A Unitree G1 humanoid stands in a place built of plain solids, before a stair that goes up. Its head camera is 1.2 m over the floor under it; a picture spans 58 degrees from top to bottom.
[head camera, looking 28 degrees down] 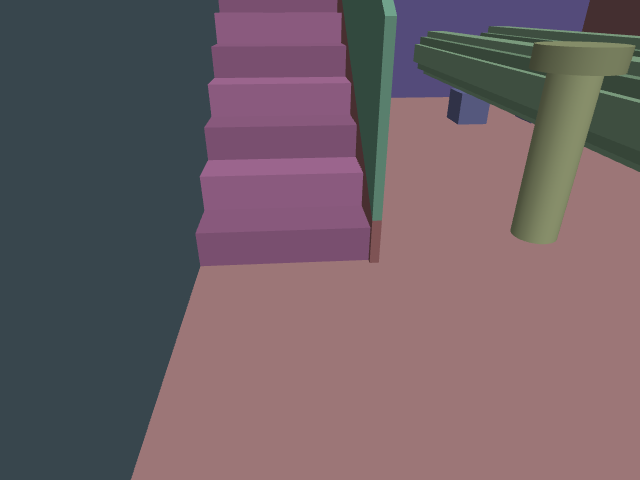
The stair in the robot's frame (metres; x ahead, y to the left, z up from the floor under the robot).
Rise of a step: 0.20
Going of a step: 0.29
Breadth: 0.90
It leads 4 degrees to the left of straight ahead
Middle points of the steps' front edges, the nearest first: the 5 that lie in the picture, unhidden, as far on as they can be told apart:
1.99 0.18 0.20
2.28 0.21 0.39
2.58 0.23 0.59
2.87 0.25 0.79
3.17 0.27 0.99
